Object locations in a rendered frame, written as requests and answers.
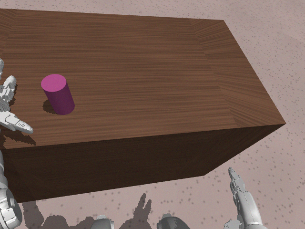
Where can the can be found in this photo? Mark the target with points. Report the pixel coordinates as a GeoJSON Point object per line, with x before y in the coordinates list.
{"type": "Point", "coordinates": [56, 89]}

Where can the right robot hand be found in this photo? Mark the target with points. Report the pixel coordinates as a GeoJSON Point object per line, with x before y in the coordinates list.
{"type": "Point", "coordinates": [247, 209]}

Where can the left robot hand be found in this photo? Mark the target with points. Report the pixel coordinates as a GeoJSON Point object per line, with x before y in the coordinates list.
{"type": "Point", "coordinates": [8, 119]}

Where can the left robot arm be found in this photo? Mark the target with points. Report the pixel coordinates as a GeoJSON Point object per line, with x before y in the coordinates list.
{"type": "Point", "coordinates": [10, 212]}

